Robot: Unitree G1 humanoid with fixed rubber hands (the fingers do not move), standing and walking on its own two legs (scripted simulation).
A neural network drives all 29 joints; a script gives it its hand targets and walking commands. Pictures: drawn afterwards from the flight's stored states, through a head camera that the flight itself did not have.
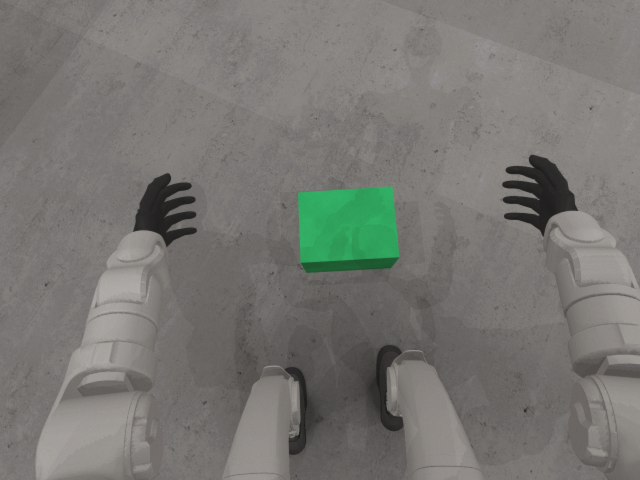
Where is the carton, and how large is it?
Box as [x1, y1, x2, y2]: [298, 186, 398, 272]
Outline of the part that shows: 392,187 391,186 298,192 300,262 307,272 391,267 398,257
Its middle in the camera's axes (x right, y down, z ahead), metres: +0.07 -0.01 +1.02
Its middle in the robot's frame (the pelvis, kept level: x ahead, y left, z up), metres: +0.54 -0.03 -0.61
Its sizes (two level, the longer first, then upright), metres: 0.237 0.180 0.164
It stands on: the floor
